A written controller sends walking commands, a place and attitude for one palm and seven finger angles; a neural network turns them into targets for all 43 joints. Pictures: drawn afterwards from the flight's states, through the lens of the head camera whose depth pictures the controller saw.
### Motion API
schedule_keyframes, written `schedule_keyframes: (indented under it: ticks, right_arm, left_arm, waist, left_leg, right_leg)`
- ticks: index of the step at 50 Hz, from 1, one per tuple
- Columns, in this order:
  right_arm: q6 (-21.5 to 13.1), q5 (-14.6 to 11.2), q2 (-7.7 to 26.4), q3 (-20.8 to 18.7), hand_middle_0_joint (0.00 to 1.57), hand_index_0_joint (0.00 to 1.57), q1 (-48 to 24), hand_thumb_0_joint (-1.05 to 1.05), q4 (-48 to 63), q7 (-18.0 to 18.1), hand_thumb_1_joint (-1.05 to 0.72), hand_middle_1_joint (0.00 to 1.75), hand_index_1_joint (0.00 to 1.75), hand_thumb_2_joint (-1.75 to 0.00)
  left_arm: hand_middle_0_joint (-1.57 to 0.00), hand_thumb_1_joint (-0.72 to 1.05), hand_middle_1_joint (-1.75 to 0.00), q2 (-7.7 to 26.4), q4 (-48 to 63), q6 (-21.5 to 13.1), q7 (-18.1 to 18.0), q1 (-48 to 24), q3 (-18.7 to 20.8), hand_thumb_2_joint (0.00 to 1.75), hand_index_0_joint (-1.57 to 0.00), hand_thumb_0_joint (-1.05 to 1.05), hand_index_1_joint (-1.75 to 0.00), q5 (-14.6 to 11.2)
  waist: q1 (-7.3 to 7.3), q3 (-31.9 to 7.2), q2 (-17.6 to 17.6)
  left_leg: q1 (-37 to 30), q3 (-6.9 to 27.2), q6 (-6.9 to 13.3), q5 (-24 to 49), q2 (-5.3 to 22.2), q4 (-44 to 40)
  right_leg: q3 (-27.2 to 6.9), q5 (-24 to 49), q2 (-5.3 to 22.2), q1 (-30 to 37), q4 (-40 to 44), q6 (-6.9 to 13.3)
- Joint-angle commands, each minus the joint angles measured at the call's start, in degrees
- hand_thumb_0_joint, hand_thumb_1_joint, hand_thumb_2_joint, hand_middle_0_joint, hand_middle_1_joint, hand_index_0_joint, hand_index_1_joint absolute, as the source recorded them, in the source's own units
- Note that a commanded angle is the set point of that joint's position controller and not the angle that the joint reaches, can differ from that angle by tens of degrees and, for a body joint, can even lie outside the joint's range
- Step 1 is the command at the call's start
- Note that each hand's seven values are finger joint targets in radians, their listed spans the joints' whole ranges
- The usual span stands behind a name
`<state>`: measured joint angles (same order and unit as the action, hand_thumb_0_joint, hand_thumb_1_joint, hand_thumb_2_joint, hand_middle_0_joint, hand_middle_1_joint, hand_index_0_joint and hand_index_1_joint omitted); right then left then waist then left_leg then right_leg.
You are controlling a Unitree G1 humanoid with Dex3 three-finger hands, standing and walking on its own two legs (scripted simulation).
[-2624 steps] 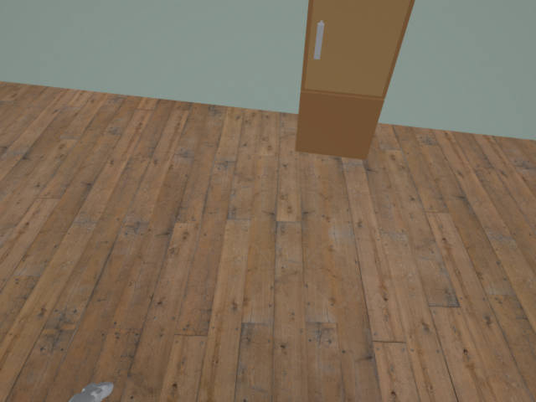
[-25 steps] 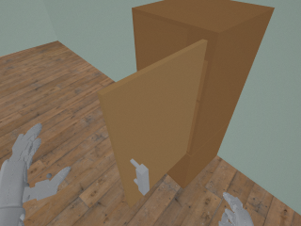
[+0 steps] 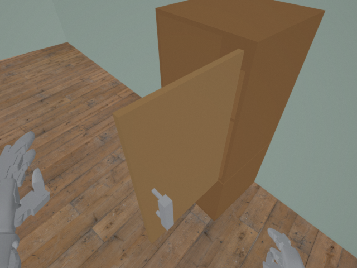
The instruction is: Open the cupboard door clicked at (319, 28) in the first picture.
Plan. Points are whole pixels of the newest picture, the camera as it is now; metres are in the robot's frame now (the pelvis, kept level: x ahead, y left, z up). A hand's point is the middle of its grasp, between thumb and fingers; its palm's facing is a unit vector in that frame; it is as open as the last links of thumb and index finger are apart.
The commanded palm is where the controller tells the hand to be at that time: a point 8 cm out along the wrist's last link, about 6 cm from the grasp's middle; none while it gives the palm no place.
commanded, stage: draw the hand back to the body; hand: left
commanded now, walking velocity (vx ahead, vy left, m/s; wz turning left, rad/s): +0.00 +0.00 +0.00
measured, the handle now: (161, 208) +0.30 +0.09 -0.10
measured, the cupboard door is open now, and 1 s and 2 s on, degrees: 93 93 93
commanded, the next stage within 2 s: step back with the hand held close in 0.06 s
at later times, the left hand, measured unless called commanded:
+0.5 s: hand (51, 189) +0.20 +0.25 +0.15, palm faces +0.30 -0.81 -0.50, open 7.4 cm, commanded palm +0.13 +0.30 +0.18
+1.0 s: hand out of the picture +0.08 +0.29 +0.16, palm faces +0.47 -0.72 -0.50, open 7.4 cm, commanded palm +0.00 +0.33 +0.18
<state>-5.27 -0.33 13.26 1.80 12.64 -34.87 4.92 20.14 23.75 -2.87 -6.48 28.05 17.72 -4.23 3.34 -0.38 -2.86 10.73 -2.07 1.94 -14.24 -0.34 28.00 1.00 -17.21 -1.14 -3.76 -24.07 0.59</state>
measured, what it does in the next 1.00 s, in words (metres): shifts its weight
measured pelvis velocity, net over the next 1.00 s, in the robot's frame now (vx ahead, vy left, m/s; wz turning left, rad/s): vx -0.11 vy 0.02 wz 0.07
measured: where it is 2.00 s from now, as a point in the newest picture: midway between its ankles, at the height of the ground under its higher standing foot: outside the picture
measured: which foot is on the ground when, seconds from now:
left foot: down 0.00-1.00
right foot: down 0.00-1.00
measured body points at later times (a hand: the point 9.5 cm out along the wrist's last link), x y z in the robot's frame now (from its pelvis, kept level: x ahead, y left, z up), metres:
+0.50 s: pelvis -0.02 +0.01 +0.00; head +0.00 -0.01 +0.45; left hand +0.17 +0.29 +0.18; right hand +0.16 -0.25 -0.08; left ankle +0.01 +0.09 -0.74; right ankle -0.04 -0.11 -0.74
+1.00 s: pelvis -0.11 +0.02 -0.02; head -0.09 +0.03 +0.43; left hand +0.05 +0.33 +0.19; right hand +0.07 -0.21 -0.10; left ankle +0.01 +0.10 -0.74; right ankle -0.10 -0.11 -0.74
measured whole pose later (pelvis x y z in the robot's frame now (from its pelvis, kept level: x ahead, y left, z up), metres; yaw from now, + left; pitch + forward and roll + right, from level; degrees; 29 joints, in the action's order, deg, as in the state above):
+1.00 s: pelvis -0.11 +0.02 -0.02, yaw +4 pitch +0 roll -3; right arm -4.3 0.2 12.4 0.2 12.1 -32.4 4.5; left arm 24.0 29.4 -12.5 -8.0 29.2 25.9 -1.0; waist -0.1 2.9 -2.0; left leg 27.5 -2.8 4.2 -8.2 -0.1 33.0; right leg -1.6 -19.1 -3.3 -15.5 -33.7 -0.1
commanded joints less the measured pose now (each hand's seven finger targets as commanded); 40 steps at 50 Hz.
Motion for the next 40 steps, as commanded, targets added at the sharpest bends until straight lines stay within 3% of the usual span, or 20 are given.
schedule_keyframes:
  ticks: [1, 8, 9, 10, 11, 12, 15, 19, 21, 23, 26, 30, 37, 40]
  right_arm:
    - [-3.74, -0.13, 5.77, -2.22, 0.2, 0.2, -8.5, 0.0, 9.34, 0.6, -0.9, 0.3, 0.3, -0.9]
    - [-3.24, -0.14, 6.03, -2.78, 0.2, 0.2, -8.59, 0.0, 9.09, 0.25, -0.9, 0.3, 0.3, -0.9]
    - [-3.38, -0.1, 6.07, -2.73, 0.2, 0.2, -9.05, 0.0, 9.16, 0.27, -0.9, 0.3, 0.3, -0.9]
    - [-2.35, -0.35, 7.03, -2.68, 0.2, 0.2, -8.41, 0.0, 10.51, 0.42, -0.9, 0.3, 0.3, -0.9]
    - [-1.68, -0.1, 6.29, -2.54, 0.2, 0.2, -8.37, 0.0, 9.5, 0.57, -0.9, 0.3, 0.3, -0.9]
    - [-1.12, 0.2, 6.44, -2.84, 0.2, 0.2, -8.85, 0.0, 9.03, 0.57, -0.9, 0.3, 0.3, -0.9]
    - [0.38, 0.19, 6.9, -3.42, 0.2, 0.2, -8.24, 0.0, 9.84, 0.28, -0.9, 0.3, 0.3, -0.9]
    - [2.0, -0.03, 6.94, -3.95, 0.2, 0.2, -8.52, 0.0, 11.44, 0.28, -0.9, 0.3, 0.3, -0.9]
    - [2.76, -0.01, 6.73, -4.04, 0.2, 0.2, -9.38, 0.0, 12.14, 0.43, -0.9, 0.3, 0.3, -0.9]
    - [3.41, -0.2, 6.35, -4.16, 0.2, 0.2, -9.09, 0.0, 12.9, 0.49, -0.9, 0.3, 0.3, -0.9]
    - [3.95, -0.2, 6.72, -4.51, 0.2, 0.2, -9.08, 0.0, 13.26, 0.7, -0.9, 0.3, 0.3, -0.9]
    - [3.59, -0.38, 6.84, -4.63, 0.2, 0.2, -8.34, 0.0, 13.13, 0.7, -0.9, 0.3, 0.3, -0.9]
    - [1.68, -0.49, 7.91, -4.72, 0.2, 0.2, -7.7, 0.0, 13.07, 0.95, -0.9, 0.3, 0.3, -0.9]
    - [0.44, -0.23, 8.48, -4.82, 0.2, 0.2, -7.3, 0.0, 13.13, 1.02, -0.9, 0.3, 0.3, -0.9]
  left_arm:
    - [-0.2, 0.9, -0.3, 11.75, 12.69, -4.62, -1.77, -6.12, 8.89, 0.9, -0.2, 0.0, -0.3, 0.09]
    - [-0.2, 0.9, -0.3, 9.5, 10.14, -4.46, -0.95, -5.62, 7.15, 0.9, -0.2, 0.0, -0.3, -0.23]
    - [-0.2, 0.9, -0.3, 10.91, 12.81, -4.81, -1.07, -9.39, 7.65, 0.9, -0.2, 0.0, -0.3, -0.09]
    - [-0.2, 0.9, -0.3, 17.28, 14.33, -7.3, -1.43, -13.53, 14.36, 0.9, -0.2, 0.0, -0.3, 0.35]
    - [-0.2, 0.9, -0.3, 17.31, 12.1, -8.43, -1.3, -13.32, 14.61, 0.9, -0.2, 0.0, -0.3, 0.68]
    - [-0.2, 0.9, -0.3, 13.84, 8.31, -8.07, -0.87, -7.33, 11.94, 0.9, -0.2, 0.0, -0.3, 0.68]
    - [-0.2, 0.9, -0.3, 11.06, 8.3, -8.27, -0.46, -2.96, 9.49, 0.9, -0.2, 0.0, -0.3, 0.93]
    - [-0.2, 0.9, -0.3, 13.08, 11.97, -8.67, -0.84, 0.63, 11.44, 0.9, -0.2, 0.0, -0.3, 0.88]
    - [-0.2, 0.9, -0.3, 15.25, 13.39, -8.73, -1.26, 1.75, 13.67, 0.9, -0.2, 0.0, -0.3, 0.75]
    - [-0.2, 0.9, -0.3, 15.36, 14.2, -8.74, -1.53, 3.28, 14.21, 0.9, -0.2, 0.0, -0.3, 0.54]
    - [-0.2, 0.9, -0.3, 16.17, 14.94, -9.02, -2.0, 3.99, 15.37, 0.9, -0.2, 0.0, -0.3, 0.35]
    - [-0.2, 0.9, -0.3, 14.72, 13.89, -9.42, -2.37, 5.14, 14.15, 0.9, -0.2, 0.0, -0.3, 0.36]
    - [-0.2, 0.9, -0.3, 14.2, 14.22, -11.21, -3.04, 2.83, 13.59, 0.9, -0.2, 0.0, -0.3, 1.82]
    - [-0.2, 0.9, -0.3, 13.7, 15.1, -12.2, -3.13, 1.39, 13.94, 0.9, -0.2, 0.0, -0.3, 2.79]
  waist:
    - [0.37, -2.88, -2.09]
    - [0.09, -2.43, 0.78]
    - [0.0, -3.03, 0.1]
    - [-2.39, 0.96, 1.24]
    - [-2.33, 1.16, 2.37]
    - [-2.73, 0.49, 3.87]
    - [-2.82, -3.84, 0.95]
    - [-2.39, -9.57, 0.39]
    - [-2.07, -10.55, 0.1]
    - [-2.28, -10.98, 0.86]
    - [-2.38, -10.37, -0.15]
    - [-2.86, -8.22, -0.74]
    - [-3.34, -2.8, -1.39]
    - [-3.13, -1.85, -3.78]
  left_leg:
    - [-5.73, 1.81, -0.7, 10.2, 1.85, -4.54]
    - [-7.07, 1.47, -0.37, 10.81, 2.13, -5.18]
    - [-7.41, 1.41, -0.29, 10.41, 1.97, -5.26]
    - [-4.7, 1.84, 0.8, 6.64, 2.73, -3.17]
    - [-3.59, 2.73, 0.66, 5.84, 2.16, -2.35]
    - [-4.53, 2.64, 0.66, 8.02, 2.33, -2.01]
    - [-5.83, 1.77, 0.29, 14.85, 3.4, -2.91]
    - [-6.86, 1.71, 0.22, 24.75, 4.51, -3.04]
    - [-5.49, 1.84, 0.21, 26.12, 4.52, -2.83]
    - [-4.59, 1.54, 0.13, 25.73, 4.67, -2.61]
    - [-1.45, 2.05, 0.02, 22.8, 4.58, -3.02]
    - [1.53, 2.65, 0.25, 16.2, 5.0, -4.5]
    - [16.92, 7.04, 2.22, -12.51, 6.57, -11.09]
    - [24.64, 9.98, 3.47, -22.32, 8.68, -14.45]
  right_leg:
    - [-0.13, 12.13, 0.8, -5.03, 4.75, 0.7]
    - [-0.28, 12.74, 0.7, -5.37, 5.15, 0.17]
    - [-0.45, 12.64, 0.82, -5.32, 5.4, 0.12]
    - [-6.12, 15.25, 3.36, -10.85, 8.66, -0.05]
    - [-6.68, 17.28, 4.53, -10.43, 9.2, 0.3]
    - [-6.84, 20.3, 4.94, -10.53, 8.68, 0.31]
    - [-5.1, 24.55, 4.65, -8.23, 5.58, -0.38]
    - [-3.41, 29.42, 3.58, -4.99, 1.94, -0.83]
    - [-3.25, 30.77, 3.55, -3.9, 0.86, -0.8]
    - [-3.76, 31.44, 3.45, -3.95, 0.08, -0.82]
    - [-4.03, 29.15, 3.25, -3.55, -0.34, -0.82]
    - [-4.22, 22.83, 2.38, -5.46, -0.1, -1.18]
    - [-4.22, 7.75, 0.48, -1.48, -1.43, -1.57]
    - [-3.41, 3.91, -1.32, 2.32, -6.03, -1.86]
